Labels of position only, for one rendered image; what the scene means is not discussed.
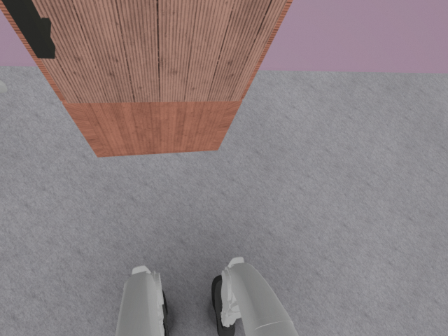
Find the robot right thigh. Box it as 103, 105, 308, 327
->
221, 262, 299, 336

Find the handle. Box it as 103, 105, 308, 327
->
2, 0, 55, 59

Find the cupboard door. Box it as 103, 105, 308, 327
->
32, 0, 287, 104

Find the robot right foot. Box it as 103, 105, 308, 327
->
211, 275, 235, 336

